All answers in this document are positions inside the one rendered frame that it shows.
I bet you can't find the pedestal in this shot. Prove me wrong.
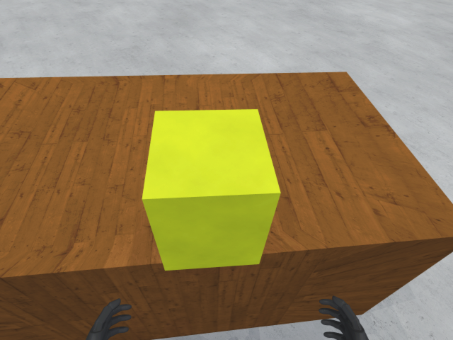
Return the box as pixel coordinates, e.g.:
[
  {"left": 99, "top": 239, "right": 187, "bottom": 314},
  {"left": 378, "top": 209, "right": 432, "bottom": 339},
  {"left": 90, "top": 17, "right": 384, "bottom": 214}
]
[{"left": 0, "top": 72, "right": 453, "bottom": 340}]

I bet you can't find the right robot hand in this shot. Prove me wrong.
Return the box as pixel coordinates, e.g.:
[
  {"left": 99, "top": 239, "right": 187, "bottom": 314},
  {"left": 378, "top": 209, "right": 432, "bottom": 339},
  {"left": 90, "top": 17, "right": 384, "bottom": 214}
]
[{"left": 319, "top": 296, "right": 369, "bottom": 340}]

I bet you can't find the carton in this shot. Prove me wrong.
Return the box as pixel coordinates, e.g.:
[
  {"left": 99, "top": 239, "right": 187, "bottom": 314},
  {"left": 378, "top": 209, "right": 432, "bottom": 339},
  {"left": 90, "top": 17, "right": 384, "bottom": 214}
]
[{"left": 142, "top": 109, "right": 281, "bottom": 271}]

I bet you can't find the left robot hand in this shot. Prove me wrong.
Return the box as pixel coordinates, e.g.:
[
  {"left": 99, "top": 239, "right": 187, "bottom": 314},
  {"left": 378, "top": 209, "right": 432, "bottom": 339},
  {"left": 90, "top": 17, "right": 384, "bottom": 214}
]
[{"left": 86, "top": 298, "right": 132, "bottom": 340}]

